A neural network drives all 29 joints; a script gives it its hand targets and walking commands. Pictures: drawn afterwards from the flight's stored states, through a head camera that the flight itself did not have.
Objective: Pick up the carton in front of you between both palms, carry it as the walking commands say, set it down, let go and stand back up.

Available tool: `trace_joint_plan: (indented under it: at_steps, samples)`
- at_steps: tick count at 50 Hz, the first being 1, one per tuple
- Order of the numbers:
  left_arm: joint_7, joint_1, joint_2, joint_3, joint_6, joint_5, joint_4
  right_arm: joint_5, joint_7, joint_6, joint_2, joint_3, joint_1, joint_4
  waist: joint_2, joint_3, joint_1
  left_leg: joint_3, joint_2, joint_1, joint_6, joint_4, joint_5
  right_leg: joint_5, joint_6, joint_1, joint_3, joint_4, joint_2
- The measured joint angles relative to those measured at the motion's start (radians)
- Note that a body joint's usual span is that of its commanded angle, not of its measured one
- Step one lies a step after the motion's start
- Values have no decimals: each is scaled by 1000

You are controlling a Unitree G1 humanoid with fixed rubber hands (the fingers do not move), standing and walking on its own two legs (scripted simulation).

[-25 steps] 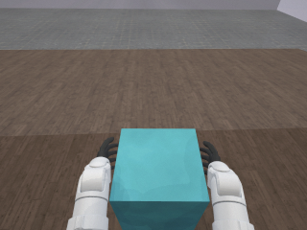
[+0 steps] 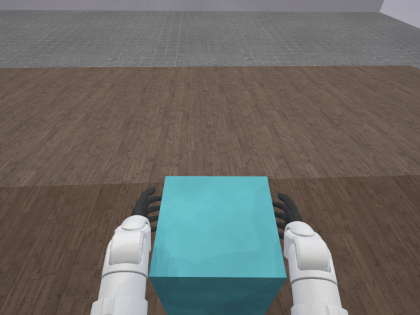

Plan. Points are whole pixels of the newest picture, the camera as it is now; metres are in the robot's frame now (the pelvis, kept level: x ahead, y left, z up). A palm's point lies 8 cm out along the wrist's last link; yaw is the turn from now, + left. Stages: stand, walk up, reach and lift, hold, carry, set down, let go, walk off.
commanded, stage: hold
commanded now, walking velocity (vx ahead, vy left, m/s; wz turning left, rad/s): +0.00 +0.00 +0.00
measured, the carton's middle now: (215, 249) +0.28 +0.00 -0.03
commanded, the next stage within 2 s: carry in 0.12 s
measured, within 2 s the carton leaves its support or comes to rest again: neither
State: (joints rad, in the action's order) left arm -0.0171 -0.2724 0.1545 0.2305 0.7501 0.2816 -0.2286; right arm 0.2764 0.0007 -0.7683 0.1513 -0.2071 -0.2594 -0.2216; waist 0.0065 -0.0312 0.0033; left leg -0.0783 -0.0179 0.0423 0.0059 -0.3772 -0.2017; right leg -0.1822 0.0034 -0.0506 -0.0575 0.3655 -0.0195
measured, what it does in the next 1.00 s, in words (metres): walks ahead: right foot, then left foot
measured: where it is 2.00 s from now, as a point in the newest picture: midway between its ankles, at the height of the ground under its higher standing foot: (202, 201)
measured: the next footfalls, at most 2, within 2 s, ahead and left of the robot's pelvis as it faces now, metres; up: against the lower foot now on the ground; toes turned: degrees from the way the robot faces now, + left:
right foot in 0.58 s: +0.21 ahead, -0.09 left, +0.00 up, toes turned -10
left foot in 0.96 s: +0.52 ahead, +0.15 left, +0.00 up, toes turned +13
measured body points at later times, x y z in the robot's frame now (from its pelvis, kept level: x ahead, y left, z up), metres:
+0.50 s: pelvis +0.09 +0.02 +0.00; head +0.06 +0.02 +0.45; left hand +0.37 +0.18 +0.09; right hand +0.37 -0.13 +0.08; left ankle +0.01 +0.13 -0.75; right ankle +0.09 -0.10 -0.72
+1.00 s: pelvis +0.38 +0.06 -0.03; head +0.35 +0.07 +0.42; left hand +0.62 +0.22 +0.06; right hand +0.62 -0.09 +0.06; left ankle +0.48 +0.14 -0.75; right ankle +0.18 -0.07 -0.72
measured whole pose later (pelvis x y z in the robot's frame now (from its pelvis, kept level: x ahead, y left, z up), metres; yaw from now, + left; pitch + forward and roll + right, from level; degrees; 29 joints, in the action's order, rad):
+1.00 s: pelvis +0.38 +0.06 -0.03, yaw +1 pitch +4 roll +1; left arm 0.16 0.02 0.13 0.07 1.20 0.01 0.51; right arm 0.02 -0.15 -1.19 0.13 -0.04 0.04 0.49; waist -0.05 0.15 0.01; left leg 0.25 0.04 0.50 -0.08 -0.58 -0.11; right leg -0.51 0.05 -0.04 0.14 0.65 0.13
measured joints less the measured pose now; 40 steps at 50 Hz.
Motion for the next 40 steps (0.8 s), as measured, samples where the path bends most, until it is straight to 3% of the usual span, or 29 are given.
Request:
trace_joint_plan:
  at_steps: [8, 11, 16, 18, 23, 27, 29, 30, 32, 35, 37, 40]
  samples:
    - [6, 27, -7, -24, 15, -15, 29, -16, -8, -14, -6, 23, 28, 29, -4, 32, -3, 0, -3, 42, -1, -24, -12, -13, 2, -41, 2, 25, 2]
    - [16, 50, -11, -45, 37, -34, 63, -39, -17, -32, -11, 38, 53, 61, -7, 92, -6, 2, -1, 121, 1, -104, -150, -126, -1, -110, 11, 85, 3]
    - [43, 65, -13, -86, 107, -81, 215, -99, -38, -90, -16, 52, 79, 215, -24, 143, -13, 62, 15, 203, -1, -152, -144, -83, -3, -181, 29, 127, 28]
    - [49, 91, -18, -93, 143, -100, 288, -119, -47, -126, -16, 71, 86, 270, -34, 170, -6, 82, 3, 195, -10, -131, -102, -144, -2, -204, 17, 175, 44]
    - [74, 155, -26, -98, 251, -156, 454, -143, -77, -233, -20, 137, 125, 404, 13, 221, 0, 105, 33, 159, -28, -71, -126, -279, -11, -322, 129, 329, 49]
    - [101, 196, -28, -131, 326, -200, 575, -175, -106, -323, -24, 156, 184, 560, 45, 209, -9, 93, 65, 103, -10, -19, -142, -165, -7, -354, 209, 192, 19]
    - [115, 211, -27, -152, 357, -214, 631, -189, -113, -358, -25, 154, 212, 635, 44, 199, -15, 85, 70, 92, 1, -77, -201, -67, -21, -316, 250, 85, 12]
    - [121, 219, -27, -168, 366, -219, 646, -198, -117, -373, -25, 146, 227, 668, 49, 201, -17, 89, 79, 113, 4, -154, -241, 1, -42, -307, 265, 88, 12]
    - [135, 241, -27, -195, 384, -226, 654, -218, -126, -402, -24, 130, 262, 703, 41, 212, -15, 106, 80, 215, -2, -392, -275, -36, -65, -297, 285, 130, 19]
    - [151, 292, -25, -194, 426, -238, 685, -240, -139, -443, -22, 139, 288, 708, -1, 219, -2, 152, 73, 378, -14, -628, -263, -94, -61, -234, 280, 90, 37]
    - [164, 315, -23, -186, 448, -243, 708, -251, -142, -454, -22, 148, 293, 700, -19, 217, 12, 179, 87, 455, -10, -616, -201, -86, -45, -175, 271, 25, 43]
    - [173, 317, -23, -180, 463, -256, 733, -263, -144, -451, -21, 150, 293, 702, -31, 205, 31, 203, 104, 522, 0, -461, -100, -89, -31, -82, 260, -59, 51]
